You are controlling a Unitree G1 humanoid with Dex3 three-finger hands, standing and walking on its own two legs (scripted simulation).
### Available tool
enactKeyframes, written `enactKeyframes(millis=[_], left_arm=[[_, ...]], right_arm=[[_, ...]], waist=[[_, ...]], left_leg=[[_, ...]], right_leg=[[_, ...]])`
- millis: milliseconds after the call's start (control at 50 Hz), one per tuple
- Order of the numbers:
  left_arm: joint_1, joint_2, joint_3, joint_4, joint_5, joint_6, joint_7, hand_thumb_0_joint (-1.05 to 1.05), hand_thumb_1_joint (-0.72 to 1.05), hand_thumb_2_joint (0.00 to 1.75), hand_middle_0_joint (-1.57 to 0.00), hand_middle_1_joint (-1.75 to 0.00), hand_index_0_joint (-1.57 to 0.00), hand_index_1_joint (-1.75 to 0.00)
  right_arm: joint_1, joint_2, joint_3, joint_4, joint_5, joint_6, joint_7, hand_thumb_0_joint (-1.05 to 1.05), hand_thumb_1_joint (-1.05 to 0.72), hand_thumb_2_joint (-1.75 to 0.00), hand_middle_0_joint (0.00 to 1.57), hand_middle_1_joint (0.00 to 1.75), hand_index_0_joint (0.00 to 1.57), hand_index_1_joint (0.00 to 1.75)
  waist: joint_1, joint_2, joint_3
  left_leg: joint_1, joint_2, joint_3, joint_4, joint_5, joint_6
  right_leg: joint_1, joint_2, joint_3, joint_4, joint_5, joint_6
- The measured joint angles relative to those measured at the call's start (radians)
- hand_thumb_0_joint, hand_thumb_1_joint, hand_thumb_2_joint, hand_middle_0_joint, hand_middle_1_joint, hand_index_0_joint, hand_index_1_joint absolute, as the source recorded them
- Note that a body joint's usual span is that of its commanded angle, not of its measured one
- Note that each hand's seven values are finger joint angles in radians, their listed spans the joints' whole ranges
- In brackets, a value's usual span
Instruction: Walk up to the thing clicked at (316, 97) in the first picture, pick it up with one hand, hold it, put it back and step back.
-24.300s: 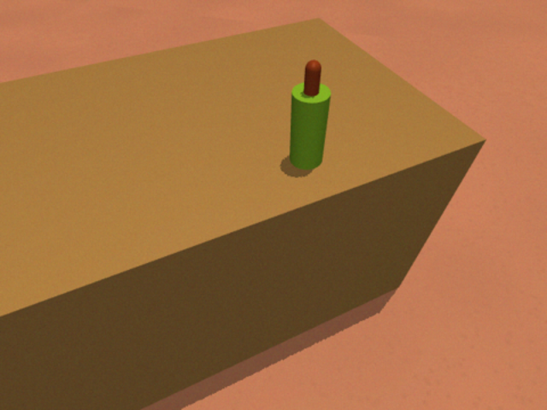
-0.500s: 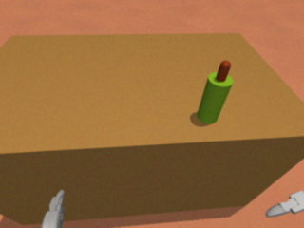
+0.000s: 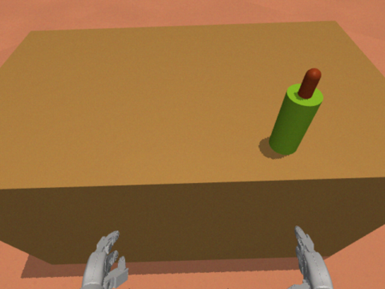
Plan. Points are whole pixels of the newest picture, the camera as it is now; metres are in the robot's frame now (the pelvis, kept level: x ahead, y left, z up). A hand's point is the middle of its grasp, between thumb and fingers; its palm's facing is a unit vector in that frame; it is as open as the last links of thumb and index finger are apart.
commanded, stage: home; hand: right
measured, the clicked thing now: (296, 112) +0.46 -0.22 +0.09
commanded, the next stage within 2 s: none
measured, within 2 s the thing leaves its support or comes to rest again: neither
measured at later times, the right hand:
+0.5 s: hand (286, 265) +0.19 -0.18 -0.11, palm faces -0.02 +0.96 -0.28, open 17.5 cm
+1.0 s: hand out of the picture +0.05 -0.28 -0.14, palm faces -0.09 +0.92 -0.38, open 17.6 cm
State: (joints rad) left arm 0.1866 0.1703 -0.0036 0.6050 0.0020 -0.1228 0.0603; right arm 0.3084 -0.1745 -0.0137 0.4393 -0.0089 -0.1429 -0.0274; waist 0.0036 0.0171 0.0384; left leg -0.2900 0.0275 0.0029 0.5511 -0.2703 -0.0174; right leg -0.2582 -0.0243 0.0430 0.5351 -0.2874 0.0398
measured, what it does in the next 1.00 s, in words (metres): stands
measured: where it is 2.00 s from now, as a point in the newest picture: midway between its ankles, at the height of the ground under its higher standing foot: outside the picture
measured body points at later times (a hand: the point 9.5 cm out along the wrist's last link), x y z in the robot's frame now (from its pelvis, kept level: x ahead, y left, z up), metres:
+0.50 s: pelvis +0.02 -0.01 +0.00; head +0.04 +0.00 +0.45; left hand +0.15 +0.24 -0.11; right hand +0.19 -0.23 -0.09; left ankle +0.01 +0.13 -0.73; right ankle +0.00 -0.15 -0.73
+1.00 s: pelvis -0.01 -0.02 +0.01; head -0.02 -0.01 +0.46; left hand +0.04 +0.29 -0.12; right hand +0.06 -0.32 -0.11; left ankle +0.01 +0.13 -0.73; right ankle +0.00 -0.15 -0.73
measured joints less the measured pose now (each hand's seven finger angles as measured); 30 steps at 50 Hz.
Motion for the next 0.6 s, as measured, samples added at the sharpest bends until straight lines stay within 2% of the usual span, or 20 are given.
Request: enactKeyframes(millis=[80,200,440,500,600], left_arm=[[0.001,0.015,-0.012,0.036,0.010,0.015,-0.006,0.01,0.86,0.88,-0.20,-0.30,-0.20,-0.29],[0.020,0.036,-0.001,0.067,0.011,0.049,-0.005,0.01,0.89,0.90,-0.20,-0.30,-0.21,-0.30],[0.033,0.041,0.012,0.076,0.000,0.092,-0.005,0.02,0.90,0.90,-0.20,-0.30,-0.21,-0.30],[0.013,0.066,0.002,0.114,0.036,0.096,-0.031,0.01,0.90,0.90,-0.21,-0.30,-0.21,-0.30],[0.005,0.127,0.012,0.187,0.039,0.112,-0.053,0.01,0.89,0.90,-0.21,-0.30,-0.21,-0.30]], right_arm=[[-0.036,0.014,-0.011,0.056,-0.004,0.008,-0.028,-0.01,0.57,-0.03,0.06,0.05,0.06,0.05],[-0.059,0.004,-0.015,0.081,0.003,0.028,-0.053,-0.01,0.56,-0.04,0.06,0.05,0.06,0.05],[-0.076,0.011,0.006,0.085,0.006,0.062,-0.069,-0.01,0.56,-0.04,0.05,0.05,0.05,0.05],[-0.096,-0.038,0.035,0.155,-0.030,0.065,-0.033,-0.01,0.56,-0.04,0.06,0.05,0.05,0.05],[-0.093,-0.126,0.022,0.292,-0.027,0.095,0.004,-0.01,0.56,-0.03,0.06,0.05,0.06,0.05]], waist=[[-0.003,-0.004,-0.005],[-0.003,-0.023,-0.008],[-0.006,-0.024,-0.019],[0.002,-0.021,-0.022],[0.008,-0.020,-0.037]], left_leg=[[-0.002,-0.007,0.000,0.005,-0.009,0.001],[0.000,-0.006,-0.003,0.011,-0.020,-0.002],[0.001,-0.004,-0.019,0.010,-0.027,-0.007],[0.001,-0.001,-0.016,0.024,-0.033,-0.006],[0.019,0.002,-0.021,0.041,-0.043,-0.008]], right_leg=[[-0.006,-0.007,-0.001,0.015,-0.015,0.001],[-0.003,-0.006,-0.004,0.024,-0.029,-0.002],[0.007,-0.004,-0.021,0.016,-0.037,-0.007],[0.004,-0.001,-0.017,0.032,-0.043,-0.009],[0.025,0.002,-0.023,0.047,-0.054,-0.013]])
